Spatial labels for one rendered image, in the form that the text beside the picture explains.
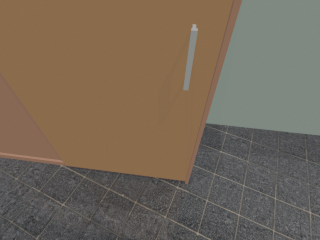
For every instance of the wardrobe door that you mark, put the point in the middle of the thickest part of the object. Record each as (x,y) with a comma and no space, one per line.
(104,79)
(19,133)

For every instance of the handle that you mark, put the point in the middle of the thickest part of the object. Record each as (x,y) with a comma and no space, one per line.
(190,56)

